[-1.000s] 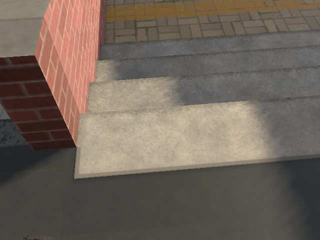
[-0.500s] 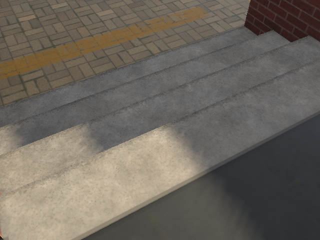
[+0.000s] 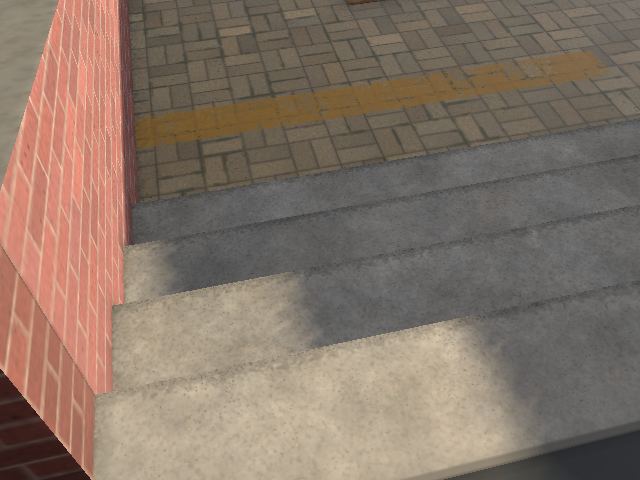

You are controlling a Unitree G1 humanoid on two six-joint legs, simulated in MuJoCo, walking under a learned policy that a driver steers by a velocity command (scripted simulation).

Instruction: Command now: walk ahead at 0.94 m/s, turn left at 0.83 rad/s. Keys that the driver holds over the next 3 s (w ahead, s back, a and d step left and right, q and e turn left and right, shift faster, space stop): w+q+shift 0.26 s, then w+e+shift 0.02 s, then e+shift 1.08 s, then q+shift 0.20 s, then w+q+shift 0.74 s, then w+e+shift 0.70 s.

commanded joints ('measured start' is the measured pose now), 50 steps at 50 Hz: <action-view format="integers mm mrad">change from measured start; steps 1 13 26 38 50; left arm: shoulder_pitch -32 -136 -164 -8 45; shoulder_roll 98 160 4 123 141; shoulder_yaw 27 17 -19 43 79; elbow -27 -155 -38 -65 -113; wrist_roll -1 13 -21 -39 -50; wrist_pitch -37 -34 32 58 145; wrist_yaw -4 -26 -65 -17 17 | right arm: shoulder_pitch -159 258 114 -38 -194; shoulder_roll -30 -324 -16 -58 -47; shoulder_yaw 9 -83 40 20 40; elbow -134 -62 60 -72 -73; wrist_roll -3 6 39 -27 0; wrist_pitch -5 13 -119 69 34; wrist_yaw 19 -56 -95 -165 -116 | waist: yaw -14 -214 -36 -69 52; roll -160 36 -5 13 -158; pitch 171 -314 103 15 -26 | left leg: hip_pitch -233 1214 622 200 76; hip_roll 70 202 -5 -64 -76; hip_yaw -38 -822 178 -101 -93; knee -14 -884 -907 77 -125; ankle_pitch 92 -359 831 -175 -102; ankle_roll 1 369 6 -90 -89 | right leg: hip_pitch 9 -863 -434 -338 -19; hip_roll -262 -2 22 -108 22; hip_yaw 76 174 -31 706 699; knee -199 1359 332 -15 68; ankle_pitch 113 -61 629 371 443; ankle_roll -115 3 -75 -300 -169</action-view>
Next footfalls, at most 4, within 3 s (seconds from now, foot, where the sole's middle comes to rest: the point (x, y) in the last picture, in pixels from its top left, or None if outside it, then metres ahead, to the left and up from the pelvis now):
0.22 left None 0.33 0.15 -0.77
0.62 right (263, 403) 0.68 0.19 -0.77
1.24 left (202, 404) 0.67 0.33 -0.77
1.90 right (299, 397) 0.69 0.11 -0.77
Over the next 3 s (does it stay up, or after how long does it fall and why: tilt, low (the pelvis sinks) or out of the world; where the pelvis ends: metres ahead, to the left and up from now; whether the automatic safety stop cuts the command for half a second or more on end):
stays up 1.44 0.23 -0.34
